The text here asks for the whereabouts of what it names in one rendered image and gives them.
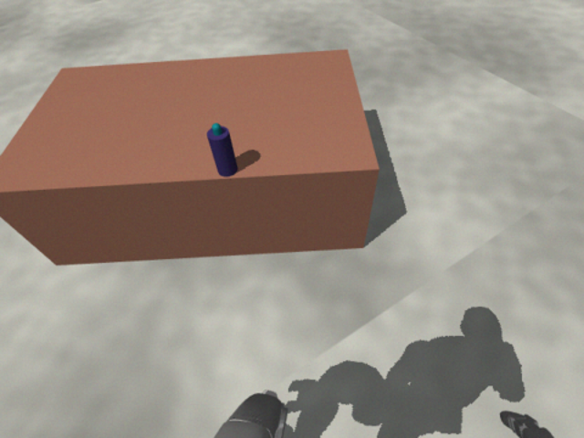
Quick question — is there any bottle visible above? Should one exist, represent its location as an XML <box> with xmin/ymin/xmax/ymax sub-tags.
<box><xmin>207</xmin><ymin>123</ymin><xmax>238</xmax><ymax>177</ymax></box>

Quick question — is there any right robot hand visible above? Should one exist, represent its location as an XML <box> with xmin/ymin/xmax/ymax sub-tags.
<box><xmin>500</xmin><ymin>411</ymin><xmax>554</xmax><ymax>438</ymax></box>

